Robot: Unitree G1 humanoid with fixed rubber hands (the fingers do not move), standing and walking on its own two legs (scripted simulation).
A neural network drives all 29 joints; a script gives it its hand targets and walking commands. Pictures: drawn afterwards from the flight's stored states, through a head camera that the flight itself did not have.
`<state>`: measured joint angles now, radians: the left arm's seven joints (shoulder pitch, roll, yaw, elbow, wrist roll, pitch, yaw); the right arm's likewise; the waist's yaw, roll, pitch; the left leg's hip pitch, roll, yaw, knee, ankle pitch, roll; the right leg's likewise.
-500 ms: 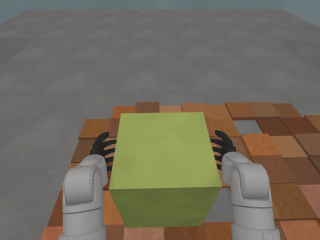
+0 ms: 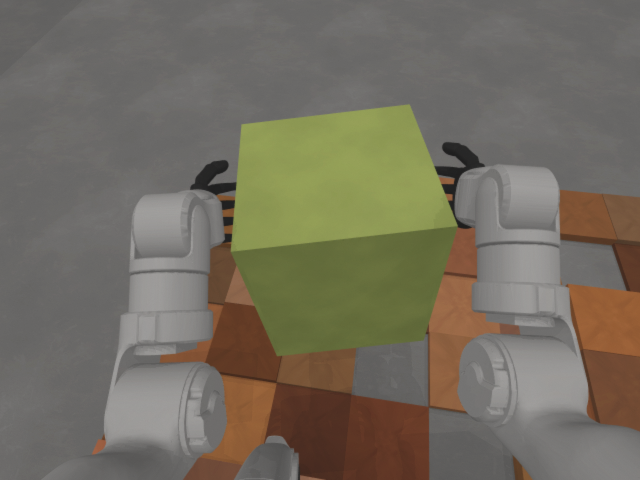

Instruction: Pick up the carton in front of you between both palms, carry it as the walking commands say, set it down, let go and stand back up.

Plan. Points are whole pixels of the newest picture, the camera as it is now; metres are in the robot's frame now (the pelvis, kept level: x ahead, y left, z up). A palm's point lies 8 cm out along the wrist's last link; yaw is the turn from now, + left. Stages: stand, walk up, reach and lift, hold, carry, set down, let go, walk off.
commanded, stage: carry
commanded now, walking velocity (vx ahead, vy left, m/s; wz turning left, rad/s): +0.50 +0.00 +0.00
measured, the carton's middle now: (338, 239) +0.41 +0.02 +0.04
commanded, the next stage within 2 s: none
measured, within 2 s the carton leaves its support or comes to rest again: neither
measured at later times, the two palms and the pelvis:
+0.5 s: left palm (260, 77) +0.66 +0.15 +0.12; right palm (457, 90) +0.64 -0.15 +0.11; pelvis +0.29 +0.02 -0.03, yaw -1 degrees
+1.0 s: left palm (275, 65) +0.74 +0.14 +0.09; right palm (451, 75) +0.73 -0.16 +0.09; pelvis +0.38 +0.00 -0.03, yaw -2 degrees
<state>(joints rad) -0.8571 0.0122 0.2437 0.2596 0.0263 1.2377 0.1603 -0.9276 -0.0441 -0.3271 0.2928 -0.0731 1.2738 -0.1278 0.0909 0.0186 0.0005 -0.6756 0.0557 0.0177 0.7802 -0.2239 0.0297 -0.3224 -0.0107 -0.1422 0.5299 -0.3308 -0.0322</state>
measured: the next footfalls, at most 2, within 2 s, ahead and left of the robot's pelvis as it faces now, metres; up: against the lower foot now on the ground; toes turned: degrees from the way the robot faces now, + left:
left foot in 0.12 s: +0.23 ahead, +0.12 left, -0.03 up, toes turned +5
right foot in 0.50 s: +0.44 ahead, -0.08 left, -0.04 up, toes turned -16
